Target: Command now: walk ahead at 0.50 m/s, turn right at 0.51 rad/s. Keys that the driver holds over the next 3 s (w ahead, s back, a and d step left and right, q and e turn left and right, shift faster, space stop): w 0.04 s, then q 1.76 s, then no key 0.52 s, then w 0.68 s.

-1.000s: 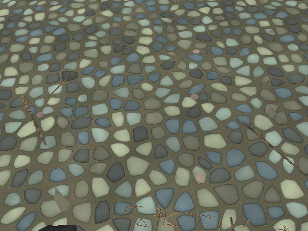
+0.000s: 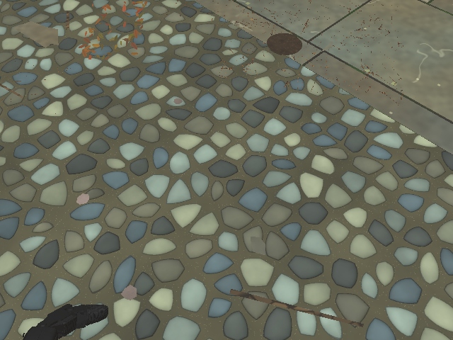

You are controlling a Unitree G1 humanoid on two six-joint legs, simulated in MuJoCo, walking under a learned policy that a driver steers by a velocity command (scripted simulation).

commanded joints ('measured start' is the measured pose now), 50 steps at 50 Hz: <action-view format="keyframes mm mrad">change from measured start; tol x32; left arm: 1 124 140 63 -50 7 -7 1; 50 130 257 80 130 75 -4 69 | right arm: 1 -37 -211 -48 -52 18 7 -10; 50 -166 -112 -40 -342 -7 101 -28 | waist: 1 161 114 -101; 4 191 -198 -486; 47 122 207 -165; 50 72 -299 -109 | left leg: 1 -43 231 -41 261 1040 137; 4 -764 -40 -239 1098 -244 18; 17 -585 69 -265 546 323 -27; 25 -588 21 -188 342 152 54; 29 45 369 -832 135 1087 461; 46 -333 108 -700 100 285 231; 50 -715 -168 -382 631 -257 51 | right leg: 1 288 110 -84 -79 -63 -78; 4 1030 -354 806 -277 129 -378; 11 381 -180 112 -383 575 -207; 26 552 -198 -85 -96 544 -82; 30 -17 96 123 679 -577 100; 47 325 104 82 -196 -129 90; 50 423 -343 565 -381 114 -186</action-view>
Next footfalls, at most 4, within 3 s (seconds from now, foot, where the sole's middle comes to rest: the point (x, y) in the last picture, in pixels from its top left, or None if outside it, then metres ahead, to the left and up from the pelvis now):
0.04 right None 0.19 -0.11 -0.76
0.54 left None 0.31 0.11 -0.76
0.96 right None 0.36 -0.12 -0.76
1.40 left None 0.20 0.10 -0.76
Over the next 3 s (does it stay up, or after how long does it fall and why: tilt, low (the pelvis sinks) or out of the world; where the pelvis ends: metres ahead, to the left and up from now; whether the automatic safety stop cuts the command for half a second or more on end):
stays up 0.37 0.14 0.01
